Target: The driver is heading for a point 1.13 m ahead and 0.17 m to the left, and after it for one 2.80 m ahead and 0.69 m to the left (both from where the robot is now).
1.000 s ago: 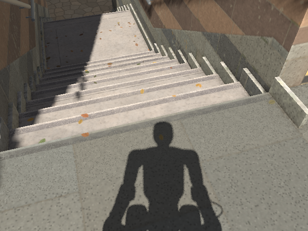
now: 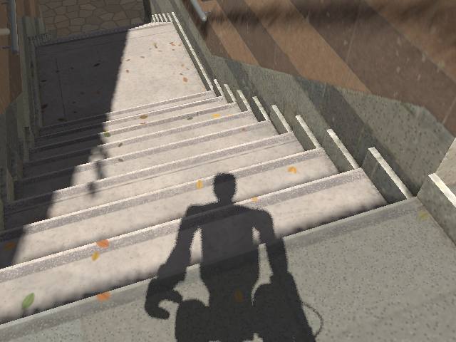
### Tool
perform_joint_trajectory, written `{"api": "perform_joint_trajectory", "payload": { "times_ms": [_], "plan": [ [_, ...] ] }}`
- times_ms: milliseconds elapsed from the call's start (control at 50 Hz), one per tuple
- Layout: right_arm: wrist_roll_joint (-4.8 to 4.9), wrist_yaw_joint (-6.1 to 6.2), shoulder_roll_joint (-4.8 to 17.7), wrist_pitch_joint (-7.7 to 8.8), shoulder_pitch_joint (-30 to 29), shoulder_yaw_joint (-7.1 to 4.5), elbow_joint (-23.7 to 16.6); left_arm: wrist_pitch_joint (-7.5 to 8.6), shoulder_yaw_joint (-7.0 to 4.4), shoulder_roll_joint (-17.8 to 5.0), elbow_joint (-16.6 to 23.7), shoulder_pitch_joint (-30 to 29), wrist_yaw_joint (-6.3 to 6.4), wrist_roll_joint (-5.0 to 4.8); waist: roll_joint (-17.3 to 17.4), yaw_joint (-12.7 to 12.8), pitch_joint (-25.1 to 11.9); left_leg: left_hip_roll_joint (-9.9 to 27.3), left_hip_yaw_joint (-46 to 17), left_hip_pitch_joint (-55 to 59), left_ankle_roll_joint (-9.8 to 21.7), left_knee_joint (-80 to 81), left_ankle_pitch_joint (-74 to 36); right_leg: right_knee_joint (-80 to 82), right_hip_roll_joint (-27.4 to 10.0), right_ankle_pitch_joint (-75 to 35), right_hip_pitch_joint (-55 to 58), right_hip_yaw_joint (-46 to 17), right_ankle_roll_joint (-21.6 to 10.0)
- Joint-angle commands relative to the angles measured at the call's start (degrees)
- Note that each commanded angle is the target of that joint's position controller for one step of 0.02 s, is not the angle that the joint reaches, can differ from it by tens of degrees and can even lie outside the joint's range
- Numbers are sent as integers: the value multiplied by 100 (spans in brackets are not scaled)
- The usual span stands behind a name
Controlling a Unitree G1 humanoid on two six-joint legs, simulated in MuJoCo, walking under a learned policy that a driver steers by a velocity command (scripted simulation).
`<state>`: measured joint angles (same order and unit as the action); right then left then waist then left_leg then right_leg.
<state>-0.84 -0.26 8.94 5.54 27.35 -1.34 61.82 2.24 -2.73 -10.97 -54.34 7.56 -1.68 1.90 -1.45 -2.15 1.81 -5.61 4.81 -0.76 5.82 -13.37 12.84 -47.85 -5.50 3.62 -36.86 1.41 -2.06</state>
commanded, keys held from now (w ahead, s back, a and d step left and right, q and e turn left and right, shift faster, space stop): w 0.40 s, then w+q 0.56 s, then w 0.04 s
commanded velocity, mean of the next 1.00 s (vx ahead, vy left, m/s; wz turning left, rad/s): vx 0.50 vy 0.00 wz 0.23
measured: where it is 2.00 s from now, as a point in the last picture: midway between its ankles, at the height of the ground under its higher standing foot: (180, 222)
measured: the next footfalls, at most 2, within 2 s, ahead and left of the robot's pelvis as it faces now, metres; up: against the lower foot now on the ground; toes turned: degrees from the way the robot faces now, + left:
right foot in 0.20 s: +0.29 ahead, -0.10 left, +0.00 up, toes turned -4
left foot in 0.76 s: +0.58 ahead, +0.07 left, +0.00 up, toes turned +13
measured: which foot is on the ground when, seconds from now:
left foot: down 0.00-0.20, up 0.22-0.74, down 0.76-1.00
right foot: up 0.00-0.18, down 0.20-0.78, up 0.80-1.00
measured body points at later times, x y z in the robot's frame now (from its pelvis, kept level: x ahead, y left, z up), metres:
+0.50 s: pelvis +0.28 -0.05 +0.00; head +0.30 -0.05 +0.45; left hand +0.22 +0.19 -0.14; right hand +0.38 -0.29 -0.14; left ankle +0.37 +0.11 -0.67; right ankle +0.25 -0.10 -0.74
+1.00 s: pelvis +0.53 +0.03 +0.00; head +0.55 +0.05 +0.45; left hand +0.58 +0.32 -0.13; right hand +0.63 -0.22 -0.13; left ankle +0.54 +0.06 -0.74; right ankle +0.64 -0.13 -0.67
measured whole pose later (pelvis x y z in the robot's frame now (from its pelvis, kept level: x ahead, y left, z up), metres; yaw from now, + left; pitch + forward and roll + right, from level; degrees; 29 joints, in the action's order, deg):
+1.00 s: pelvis +0.53 +0.03 +0.00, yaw +18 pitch -1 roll -1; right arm 0.3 0.0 14.2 2.4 19.3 -3.7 52.6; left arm 1.2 -3.2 -14.2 -47.4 8.6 1.1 1.9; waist -1.0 -1.2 3.5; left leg -8.7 -1.2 -9.8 9.1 -19.9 8.5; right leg -56.7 -5.8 14.8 -31.5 -2.6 1.6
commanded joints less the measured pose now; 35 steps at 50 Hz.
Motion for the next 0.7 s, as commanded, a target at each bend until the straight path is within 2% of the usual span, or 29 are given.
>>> {"api": "perform_joint_trajectory", "payload": {
  "times_ms": [20, 100, 140, 160, 180, 200, 220, 240, 260, 280, 300, 340, 380, 420, 440, 480, 540, 580, 620, 660, 700],
  "plan": [
    [7, 55, 656, 93, 312, -74, -172, 54, 37, -113, 478, -706, -34, -73, 448, -8, 553, 1561, -893, -397, 556, 627, -1985, 741, 171, -446, 38, 268, 4],
    [-51, 117, 720, 49, 623, -76, -31, 97, 34, -181, 682, -1146, -13, -82, 483, -126, 609, 1752, -851, 369, 609, 300, -2764, 1237, 316, -128, 36, 371, -179],
    [-85, 157, 772, 31, 530, -89, -1, 142, 4, -240, 701, -988, 22, -82, 526, 31, 514, 1813, -746, 591, 546, -127, -3785, 1482, 486, 269, 482, 442, -362],
    [-84, 170, 834, 28, 440, -105, -2, 168, -36, -302, 604, -628, 60, -82, 586, 199, 319, 1787, -666, 622, 465, -576, -4650, 1581, 669, 505, 1011, 515, -461],
    [-77, 173, 905, 7, 361, -121, 3, 210, -98, -390, 381, 86, 107, -76, 579, 498, -48, 1695, -564, 591, 384, -1389, -5240, 1820, 874, 549, 1832, 593, -587],
    [-37, 163, 912, -3, 276, -116, -28, 272, -196, -579, 64, 1085, 166, -20, 467, 907, -568, 1499, -398, 18, 262, -2535, -4760, 2091, 755, 303, 3167, 435, -759],
    [21, 144, 706, 8, 282, -57, -233, 306, -340, -1107, -105, 2111, 234, 127, -77, 1204, -1337, 1189, -185, -1206, 144, -4321, -2579, 2130, -642, 745, 4664, -1094, -1072],
    [219, 78, 218, -16, 963, -6, -242, 246, -411, -1447, -122, 2174, 187, 118, -1178, 827, -1929, 106, -159, -3076, -85, -6292, 1832, 2850, -2040, 783, 5801, -3818, -1945],
    [66, 101, 779, -48, 411, -157, -263, 178, -359, -1114, -90, 1754, 131, -86, -142, 786, -1376, 442, -813, -3569, 9, -6554, 1423, 3111, -1677, 1225, 5219, -3632, -1732],
    [37, 75, 745, -18, -109, -174, -482, 185, -260, -826, -8, 1173, 109, -121, -114, 579, -597, 655, -794, -3685, 18, -6331, 874, 3296, -1489, 965, 4384, -2773, -1530],
    [17, 67, 659, -8, -348, -173, -537, 227, -191, -546, 16, 881, 93, -93, 97, 424, -232, 842, -776, -3485, 4, -6034, 542, 3493, -1228, 391, 3719, -2197, -1357],
    [-106, 2, 456, -156, -261, -170, -525, 294, -78, -203, -118, 906, 142, -95, -28, 104, -55, 1032, -745, -2976, -103, -5572, 358, 3692, -787, -82, 2980, -1403, -1050],
    [-128, -63, 357, -280, -291, -178, -568, 379, -70, -259, -293, 1288, 173, -118, -69, 7, 14, 1041, -627, -2964, -201, -5360, 273, 3792, -655, -463, 2822, -1117, -1041],
    [-118, -95, 362, -378, -656, -179, -726, 427, -107, -465, -367, 1496, 185, -115, -74, -27, 198, 1104, -548, -3339, -280, -5088, -43, 3959, -617, -504, 2783, -848, -1029],
    [-109, -105, 381, -405, -906, -176, -826, 432, -105, -492, -387, 1603, 188, -113, -81, 11, 282, 1147, -558, -3548, -299, -4893, -292, 4025, -604, -532, 2812, -714, -983],
    [-76, -119, 414, -413, -1409, -165, -1015, 431, -88, -483, -399, 1788, 199, -88, -97, 121, 408, 1125, -593, -3843, -289, -4399, -735, 4083, -560, -776, 2914, -433, -883],
    [-27, -142, 363, -377, -1986, -113, -1236, 438, -38, -415, -425, 1998, 228, -107, -163, 238, 486, 985, -446, -3774, -193, -3470, -1382, 4034, -509, -1290, 3054, 22, -705],
    [-48, -160, 338, -373, -2295, -71, -1354, 434, -16, -420, -457, 2202, 264, -115, -203, 344, 518, 919, -215, -3714, -91, -3035, -1577, 3997, -585, -1550, 3297, 237, -635],
    [-58, -216, 405, -356, -2803, -69, -1560, 407, 7, -481, -461, 2248, 304, -121, -90, 478, 636, 785, -48, -3648, -33, -2508, -1535, 3946, -597, -1907, 3555, 420, -540],
    [-45, -218, 418, -331, -2884, -72, -1666, 361, 14, -571, -511, 2299, 358, -82, -246, 458, 559, 676, 102, -3434, 99, -2217, -1218, 3666, -700, -2491, 3954, 607, -509],
    [-44, -183, 506, -314, -2552, -125, -1622, 309, -7, -734, -480, 2148, 425, -87, -351, 268, 312, 411, 305, -2949, 295, -2101, -625, 2954, -781, -4055, 4296, 789, -464]
  ]
}}
Velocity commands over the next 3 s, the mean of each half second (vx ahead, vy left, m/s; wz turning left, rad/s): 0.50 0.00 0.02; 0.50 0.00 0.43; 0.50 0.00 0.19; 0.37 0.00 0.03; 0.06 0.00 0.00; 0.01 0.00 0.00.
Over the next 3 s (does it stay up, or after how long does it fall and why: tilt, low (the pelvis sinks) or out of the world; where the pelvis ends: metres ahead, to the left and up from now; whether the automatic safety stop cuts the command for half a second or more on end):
stays up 1.12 0.20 -0.34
